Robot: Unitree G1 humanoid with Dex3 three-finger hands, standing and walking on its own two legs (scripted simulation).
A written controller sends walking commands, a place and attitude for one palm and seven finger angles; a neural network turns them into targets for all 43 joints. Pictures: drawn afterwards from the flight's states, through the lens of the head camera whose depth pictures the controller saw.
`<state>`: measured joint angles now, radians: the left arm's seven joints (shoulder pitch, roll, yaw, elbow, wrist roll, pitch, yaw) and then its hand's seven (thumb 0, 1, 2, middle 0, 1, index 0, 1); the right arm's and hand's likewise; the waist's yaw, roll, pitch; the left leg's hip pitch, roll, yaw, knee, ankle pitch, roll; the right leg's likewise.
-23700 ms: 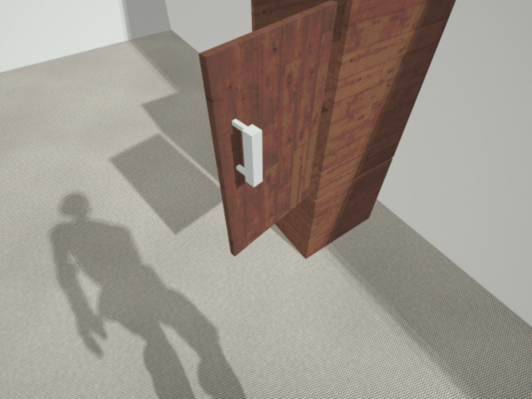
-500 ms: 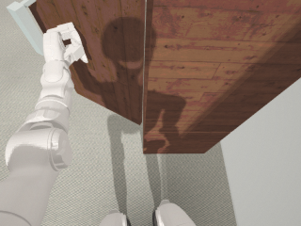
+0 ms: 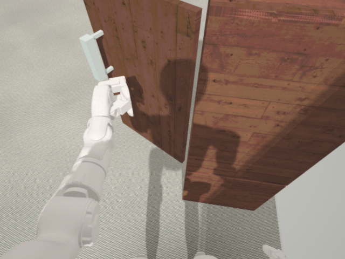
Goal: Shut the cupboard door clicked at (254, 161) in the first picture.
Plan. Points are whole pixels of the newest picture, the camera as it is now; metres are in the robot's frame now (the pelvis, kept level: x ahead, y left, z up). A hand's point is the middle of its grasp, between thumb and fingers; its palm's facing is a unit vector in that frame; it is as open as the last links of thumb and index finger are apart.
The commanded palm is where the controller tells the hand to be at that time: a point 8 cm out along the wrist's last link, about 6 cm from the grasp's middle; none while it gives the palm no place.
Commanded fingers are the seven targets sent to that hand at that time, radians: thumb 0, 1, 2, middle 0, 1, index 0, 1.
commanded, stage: draw the hand back to the body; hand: left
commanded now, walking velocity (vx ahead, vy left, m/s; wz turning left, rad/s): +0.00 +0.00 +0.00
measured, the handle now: (99, 56) +0.65 +0.20 +0.09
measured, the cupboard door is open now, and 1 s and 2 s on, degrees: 61 61 61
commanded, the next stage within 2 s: step back with the hand held close in 1.62 s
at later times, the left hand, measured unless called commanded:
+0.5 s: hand (91, 123) +0.37 +0.15 +0.13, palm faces -0.01 -1.00 -0.03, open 3.1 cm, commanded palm +0.32 +0.21 +0.14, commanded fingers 0.00 0.90 0.90 -1.19 -1.38 -1.19 -1.38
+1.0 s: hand out of the picture +0.24 +0.25 +0.18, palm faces +0.32 -0.90 -0.30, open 4.3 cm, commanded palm +0.20 +0.29 +0.20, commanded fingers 0.00 0.90 0.90 -0.50 -0.63 -0.50 -0.63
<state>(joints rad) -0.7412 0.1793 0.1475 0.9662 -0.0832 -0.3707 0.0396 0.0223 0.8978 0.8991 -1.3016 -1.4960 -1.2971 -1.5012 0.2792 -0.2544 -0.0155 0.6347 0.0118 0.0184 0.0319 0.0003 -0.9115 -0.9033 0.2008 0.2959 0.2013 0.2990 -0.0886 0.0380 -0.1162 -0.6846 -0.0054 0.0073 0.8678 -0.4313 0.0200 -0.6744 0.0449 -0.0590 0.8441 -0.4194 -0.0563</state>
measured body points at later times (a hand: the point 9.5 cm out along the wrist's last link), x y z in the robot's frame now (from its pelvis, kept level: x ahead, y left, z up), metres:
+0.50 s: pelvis +0.00 +0.00 +0.02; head +0.02 -0.02 +0.47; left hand +0.36 +0.21 +0.14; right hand +0.08 -0.26 -0.10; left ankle -0.01 +0.11 -0.70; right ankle -0.01 -0.08 -0.70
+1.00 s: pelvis +0.01 +0.02 +0.05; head -0.01 +0.00 +0.50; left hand +0.22 +0.30 +0.20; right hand +0.22 -0.17 -0.03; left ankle -0.01 +0.11 -0.70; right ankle -0.01 -0.08 -0.70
